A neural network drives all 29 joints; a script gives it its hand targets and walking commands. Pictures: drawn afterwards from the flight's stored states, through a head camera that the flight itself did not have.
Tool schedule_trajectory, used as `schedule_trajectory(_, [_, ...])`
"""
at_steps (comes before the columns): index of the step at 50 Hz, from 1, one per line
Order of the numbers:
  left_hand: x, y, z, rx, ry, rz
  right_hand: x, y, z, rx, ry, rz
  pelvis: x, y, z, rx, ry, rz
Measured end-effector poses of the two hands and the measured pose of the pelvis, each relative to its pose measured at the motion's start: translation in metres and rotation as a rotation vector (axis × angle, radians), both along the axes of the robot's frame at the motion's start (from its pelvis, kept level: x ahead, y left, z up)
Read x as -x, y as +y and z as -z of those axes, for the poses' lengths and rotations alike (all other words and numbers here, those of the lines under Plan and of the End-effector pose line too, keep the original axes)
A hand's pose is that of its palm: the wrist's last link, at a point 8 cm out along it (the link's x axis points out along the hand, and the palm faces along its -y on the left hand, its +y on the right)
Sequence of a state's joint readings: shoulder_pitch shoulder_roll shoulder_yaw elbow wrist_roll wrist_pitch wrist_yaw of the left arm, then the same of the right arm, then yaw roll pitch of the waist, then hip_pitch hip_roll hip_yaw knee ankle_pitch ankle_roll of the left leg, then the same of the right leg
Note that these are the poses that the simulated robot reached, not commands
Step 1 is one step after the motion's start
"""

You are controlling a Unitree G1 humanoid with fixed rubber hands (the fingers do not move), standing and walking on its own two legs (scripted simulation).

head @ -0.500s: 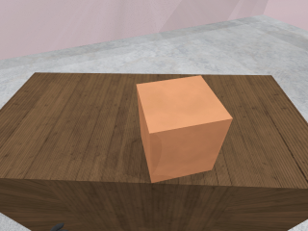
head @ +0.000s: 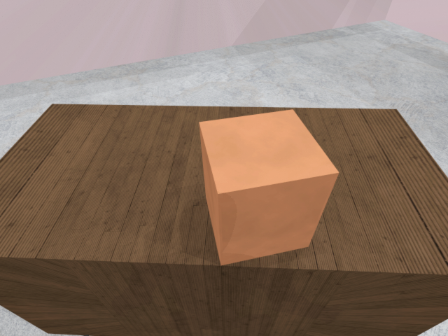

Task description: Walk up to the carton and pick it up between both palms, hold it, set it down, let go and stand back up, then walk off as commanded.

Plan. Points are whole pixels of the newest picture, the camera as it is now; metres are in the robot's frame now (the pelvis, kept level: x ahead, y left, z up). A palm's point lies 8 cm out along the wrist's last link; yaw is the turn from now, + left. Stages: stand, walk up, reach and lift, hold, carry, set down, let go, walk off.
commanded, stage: stand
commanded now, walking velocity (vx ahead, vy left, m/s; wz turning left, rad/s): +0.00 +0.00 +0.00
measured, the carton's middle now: (256, 187) +0.43 -0.04 +0.02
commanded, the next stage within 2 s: walk off in 0.24 s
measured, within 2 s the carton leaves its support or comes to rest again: neither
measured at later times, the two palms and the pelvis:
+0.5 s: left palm out of the picture +0.10 +0.31 -0.10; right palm out of the picture +0.09 -0.33 -0.10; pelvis -0.01 +0.00 -0.01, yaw +0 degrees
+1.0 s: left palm out of the picture -0.03 +0.29 -0.10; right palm out of the picture -0.01 -0.37 -0.12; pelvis -0.14 -0.04 -0.03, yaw +0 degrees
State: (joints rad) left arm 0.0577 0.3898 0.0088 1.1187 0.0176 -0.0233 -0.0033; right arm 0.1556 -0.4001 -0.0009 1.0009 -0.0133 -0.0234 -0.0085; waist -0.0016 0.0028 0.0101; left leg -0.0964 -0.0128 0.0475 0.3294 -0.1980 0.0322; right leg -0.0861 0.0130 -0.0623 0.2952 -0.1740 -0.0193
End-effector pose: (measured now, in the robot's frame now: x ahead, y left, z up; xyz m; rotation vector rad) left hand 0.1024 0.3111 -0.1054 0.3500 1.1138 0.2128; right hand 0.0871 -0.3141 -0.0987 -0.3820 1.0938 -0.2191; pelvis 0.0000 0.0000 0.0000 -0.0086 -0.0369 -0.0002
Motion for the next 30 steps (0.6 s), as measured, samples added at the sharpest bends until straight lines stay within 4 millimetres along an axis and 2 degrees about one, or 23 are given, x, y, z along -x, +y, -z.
schedule_trajectory(22, [0.004,-0.003,-0.001,-0.003,0.000,-0.001,-0.002,-0.004,0.000,-0.006,-0.002,0.010,0.003,-0.003,0.000,-0.002,-0.001,-0.006])
schedule_trajectory(26, [0.003,0.005,-0.003,-0.044,-0.026,0.035,0.004,-0.015,0.004,0.003,-0.029,0.044,0.020,-0.002,0.009,-0.008,0.003,0.008])
schedule_trajectory(30, [0.009,0.014,0.001,-0.083,-0.049,0.060,0.020,-0.027,0.012,0.036,-0.035,0.030,0.042,-0.002,0.025,-0.015,-0.008,0.017])
